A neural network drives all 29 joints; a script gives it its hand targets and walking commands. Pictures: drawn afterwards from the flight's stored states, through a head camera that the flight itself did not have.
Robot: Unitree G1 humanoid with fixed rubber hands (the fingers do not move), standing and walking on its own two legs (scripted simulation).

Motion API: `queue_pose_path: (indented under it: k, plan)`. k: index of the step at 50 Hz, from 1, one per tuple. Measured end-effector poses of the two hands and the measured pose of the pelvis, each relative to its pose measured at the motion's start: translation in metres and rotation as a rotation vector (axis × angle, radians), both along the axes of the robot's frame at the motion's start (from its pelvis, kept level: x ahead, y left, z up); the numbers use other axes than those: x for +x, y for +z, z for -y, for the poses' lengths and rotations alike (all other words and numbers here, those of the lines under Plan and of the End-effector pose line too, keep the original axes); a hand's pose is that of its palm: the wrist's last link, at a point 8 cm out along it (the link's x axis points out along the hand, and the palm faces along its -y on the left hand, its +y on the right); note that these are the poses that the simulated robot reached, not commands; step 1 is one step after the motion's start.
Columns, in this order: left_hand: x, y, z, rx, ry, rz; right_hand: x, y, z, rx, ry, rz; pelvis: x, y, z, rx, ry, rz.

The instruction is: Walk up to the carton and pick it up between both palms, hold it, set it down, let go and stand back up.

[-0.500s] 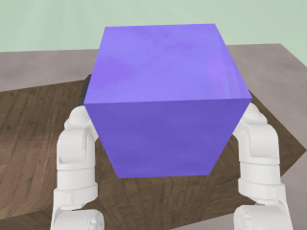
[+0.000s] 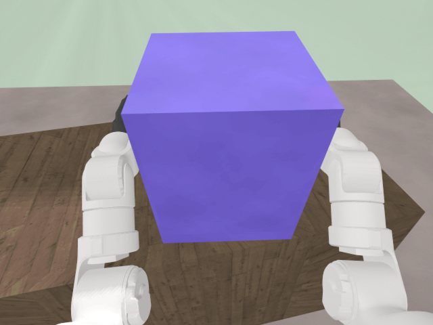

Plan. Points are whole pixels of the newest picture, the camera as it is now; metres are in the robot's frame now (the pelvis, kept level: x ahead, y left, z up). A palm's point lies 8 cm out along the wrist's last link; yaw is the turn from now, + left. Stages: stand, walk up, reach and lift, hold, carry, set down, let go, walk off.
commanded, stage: hold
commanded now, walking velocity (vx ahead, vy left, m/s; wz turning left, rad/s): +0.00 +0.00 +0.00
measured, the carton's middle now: (225, 142) +0.38 +0.00 +0.19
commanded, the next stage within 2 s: set down in 0.02 s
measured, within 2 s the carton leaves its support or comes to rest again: neither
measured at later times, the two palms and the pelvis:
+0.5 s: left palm (142, 149) +0.42 +0.17 +0.15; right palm (305, 142) +0.44 -0.17 +0.14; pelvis +0.05 +0.00 +0.00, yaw -1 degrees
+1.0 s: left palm (139, 158) +0.42 +0.19 +0.12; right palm (297, 150) +0.44 -0.16 +0.12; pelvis +0.06 +0.00 +0.00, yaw +0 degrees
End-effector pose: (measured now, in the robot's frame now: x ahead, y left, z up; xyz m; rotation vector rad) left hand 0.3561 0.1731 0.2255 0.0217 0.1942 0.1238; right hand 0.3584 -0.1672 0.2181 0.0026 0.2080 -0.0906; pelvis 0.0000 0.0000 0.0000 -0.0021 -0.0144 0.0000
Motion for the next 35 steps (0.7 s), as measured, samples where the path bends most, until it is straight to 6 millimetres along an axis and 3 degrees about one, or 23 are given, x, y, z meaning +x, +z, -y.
queue_pose_path:
  k: [8,19,24,35]
  plan:
    - [0.021,-0.015,-0.001,0.007,-0.002,-0.034,0.023,-0.009,0.0,-0.029,0.013,-0.033,0.005,0.001,0.0,0.002,-0.008,-0.018]
    - [0.055,-0.063,0.0,0.016,0.017,-0.072,0.063,-0.06,0.001,-0.032,0.036,-0.068,0.029,0.003,0.001,0.003,-0.018,-0.095]
    - [0.064,-0.074,0.0,0.013,0.032,-0.061,0.076,-0.074,0.0,-0.033,0.045,-0.057,0.048,0.004,0.002,0.003,-0.016,-0.127]
    - [0.071,-0.061,-0.009,-0.002,0.047,0.036,0.087,-0.057,-0.009,-0.046,0.052,0.038,0.077,0.004,0.005,0.002,-0.007,-0.102]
